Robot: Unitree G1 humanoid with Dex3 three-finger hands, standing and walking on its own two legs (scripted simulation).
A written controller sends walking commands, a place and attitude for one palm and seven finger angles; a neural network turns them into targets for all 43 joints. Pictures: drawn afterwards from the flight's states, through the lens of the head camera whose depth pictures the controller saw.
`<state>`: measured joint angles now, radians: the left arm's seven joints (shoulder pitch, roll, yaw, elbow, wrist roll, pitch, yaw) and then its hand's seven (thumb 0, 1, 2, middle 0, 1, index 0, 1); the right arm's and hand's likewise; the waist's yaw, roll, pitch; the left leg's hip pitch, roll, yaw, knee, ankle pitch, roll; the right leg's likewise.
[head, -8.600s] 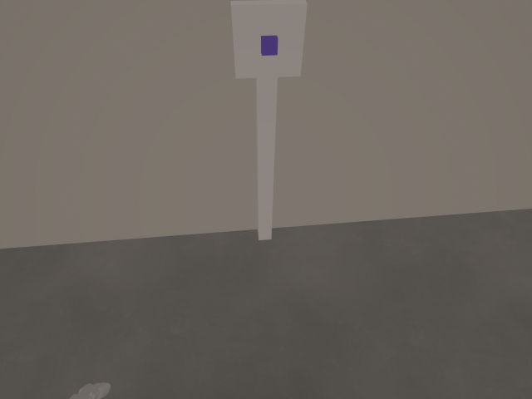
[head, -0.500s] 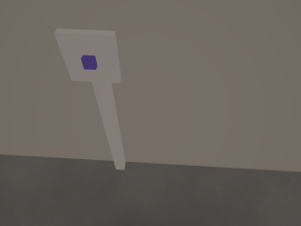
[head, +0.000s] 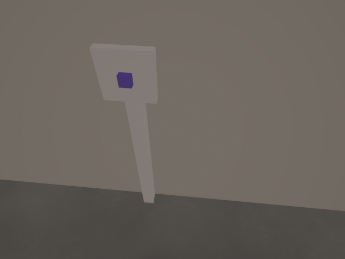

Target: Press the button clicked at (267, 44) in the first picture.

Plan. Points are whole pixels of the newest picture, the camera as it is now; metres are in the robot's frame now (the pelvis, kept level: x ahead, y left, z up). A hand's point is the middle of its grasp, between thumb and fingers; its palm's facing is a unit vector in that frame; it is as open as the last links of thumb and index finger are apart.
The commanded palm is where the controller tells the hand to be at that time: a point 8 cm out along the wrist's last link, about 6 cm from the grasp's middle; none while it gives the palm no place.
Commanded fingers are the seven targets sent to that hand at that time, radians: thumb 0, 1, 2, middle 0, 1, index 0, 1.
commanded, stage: shuffle to correct the standing spot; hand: left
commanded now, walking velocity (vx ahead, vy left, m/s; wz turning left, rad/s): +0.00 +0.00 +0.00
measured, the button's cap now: (125, 79) +0.57 +0.18 +0.13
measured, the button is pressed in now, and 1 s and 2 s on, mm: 0 0 0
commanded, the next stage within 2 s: come to a stop and stand still in 0.36 s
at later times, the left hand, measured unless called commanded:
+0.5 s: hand out of the picture +0.00 +0.16 -0.19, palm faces +0.09 -0.99 -0.14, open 7.4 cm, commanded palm none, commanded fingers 0.00 0.90 0.90 -0.20 -0.30 -0.20 -0.30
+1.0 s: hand out of the picture +0.16 +0.18 -0.18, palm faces +0.07 -0.98 -0.17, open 7.4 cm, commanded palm none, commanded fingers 0.00 0.90 0.90 -0.20 -0.30 -0.20 -0.30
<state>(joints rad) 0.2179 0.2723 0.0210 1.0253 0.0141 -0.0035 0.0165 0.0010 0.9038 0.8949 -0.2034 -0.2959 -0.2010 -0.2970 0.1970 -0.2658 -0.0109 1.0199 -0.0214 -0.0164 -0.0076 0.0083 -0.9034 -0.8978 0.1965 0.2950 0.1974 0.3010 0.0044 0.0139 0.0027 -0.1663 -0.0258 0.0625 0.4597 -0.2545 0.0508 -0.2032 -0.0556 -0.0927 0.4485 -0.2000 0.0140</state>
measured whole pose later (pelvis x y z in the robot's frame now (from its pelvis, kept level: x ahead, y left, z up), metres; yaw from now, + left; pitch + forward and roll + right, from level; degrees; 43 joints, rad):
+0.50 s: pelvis +0.07 +0.00 -0.01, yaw +2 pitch -1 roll -2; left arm 0.43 0.14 0.02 1.11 0.02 -0.02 0.01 0.00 0.90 0.89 -0.21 -0.30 -0.20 -0.30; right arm 0.34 -0.15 0.01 1.12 -0.02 0.00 0.00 0.01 -0.91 -0.90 0.19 0.29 0.20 0.30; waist 0.01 -0.01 0.01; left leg -0.17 0.02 0.08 0.61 -0.43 0.04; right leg -0.17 -0.03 -0.13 0.55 -0.36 0.01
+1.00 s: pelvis +0.08 +0.00 -0.01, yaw +2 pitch -2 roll -1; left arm 0.17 0.16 0.04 0.99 0.01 0.04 0.04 0.00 0.91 0.90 -0.20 -0.30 -0.20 -0.30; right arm 0.27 -0.11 -0.04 1.07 -0.02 0.01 -0.03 0.01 -0.91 -0.90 0.19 0.29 0.19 0.30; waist -0.02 -0.03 0.06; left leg -0.17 0.01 0.10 0.60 -0.39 0.04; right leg -0.34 -0.05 -0.10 0.59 -0.23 -0.01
